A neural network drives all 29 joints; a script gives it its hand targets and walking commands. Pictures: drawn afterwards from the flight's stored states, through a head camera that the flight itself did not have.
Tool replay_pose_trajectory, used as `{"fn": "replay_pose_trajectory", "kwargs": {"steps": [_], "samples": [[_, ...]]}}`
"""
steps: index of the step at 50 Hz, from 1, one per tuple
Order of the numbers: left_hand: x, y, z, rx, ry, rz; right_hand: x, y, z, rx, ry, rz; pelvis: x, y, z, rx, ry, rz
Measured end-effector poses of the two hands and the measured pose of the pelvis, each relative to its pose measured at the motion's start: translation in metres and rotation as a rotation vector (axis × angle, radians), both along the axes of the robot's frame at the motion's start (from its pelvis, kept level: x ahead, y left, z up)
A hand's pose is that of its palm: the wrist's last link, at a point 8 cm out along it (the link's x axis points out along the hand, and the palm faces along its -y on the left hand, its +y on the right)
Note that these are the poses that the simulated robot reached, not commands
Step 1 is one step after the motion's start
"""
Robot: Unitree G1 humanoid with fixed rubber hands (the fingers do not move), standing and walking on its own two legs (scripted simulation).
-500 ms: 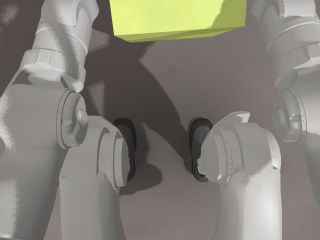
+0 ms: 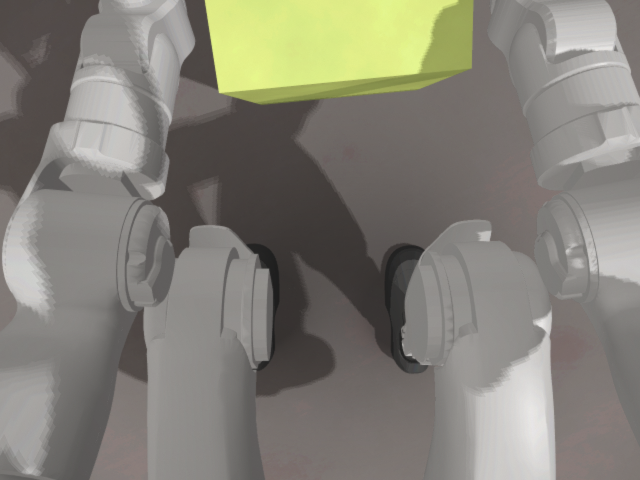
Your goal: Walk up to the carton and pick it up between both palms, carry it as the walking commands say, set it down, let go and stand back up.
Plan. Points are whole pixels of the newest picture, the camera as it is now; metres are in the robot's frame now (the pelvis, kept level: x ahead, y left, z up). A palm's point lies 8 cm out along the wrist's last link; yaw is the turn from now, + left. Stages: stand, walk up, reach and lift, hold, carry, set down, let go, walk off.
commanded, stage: reach and lift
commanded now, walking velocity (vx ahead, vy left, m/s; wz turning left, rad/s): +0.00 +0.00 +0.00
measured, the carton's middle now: out of the picture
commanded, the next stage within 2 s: none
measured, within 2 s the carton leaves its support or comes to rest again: leaves its support in 0.06 s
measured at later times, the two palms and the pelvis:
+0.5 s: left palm out of the picture +0.55 +0.14 -0.11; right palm out of the picture +0.56 -0.15 -0.10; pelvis -0.02 +0.01 +0.03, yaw +0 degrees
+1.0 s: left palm out of the picture +0.52 +0.16 -0.05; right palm out of the picture +0.53 -0.14 -0.04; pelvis -0.03 +0.00 +0.08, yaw +0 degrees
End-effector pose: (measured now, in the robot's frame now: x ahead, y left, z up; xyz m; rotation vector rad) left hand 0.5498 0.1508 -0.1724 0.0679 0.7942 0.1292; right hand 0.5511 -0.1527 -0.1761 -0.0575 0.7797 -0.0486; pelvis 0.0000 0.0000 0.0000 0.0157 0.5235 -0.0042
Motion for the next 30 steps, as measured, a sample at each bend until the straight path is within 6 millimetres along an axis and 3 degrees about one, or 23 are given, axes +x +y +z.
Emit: {"fn": "replay_pose_trajectory", "kwargs": {"steps": [5,11,21,30], "samples": [[-0.011,0.011,0.008,0.009,0.003,0.054,-0.003,0.015,0.01,-0.02,-0.001,0.013,-0.004,0.002,0.007,0.003,-0.006,-0.006],[-0.018,0.017,0.028,-0.004,-0.029,0.075,-0.002,0.022,0.036,-0.015,-0.034,-0.003,-0.013,0.008,0.016,-0.01,-0.017,0.006],[0.001,-0.001,0.062,-0.006,-0.055,0.028,0.004,0.004,0.074,-0.037,-0.067,-0.043,-0.024,0.015,0.029,-0.03,-0.016,0.012],[0.001,-0.009,0.059,-0.012,-0.057,0.046,0.01,-0.003,0.076,-0.02,-0.07,-0.051,-0.019,0.008,0.039,-0.011,0.016,0.003]]}}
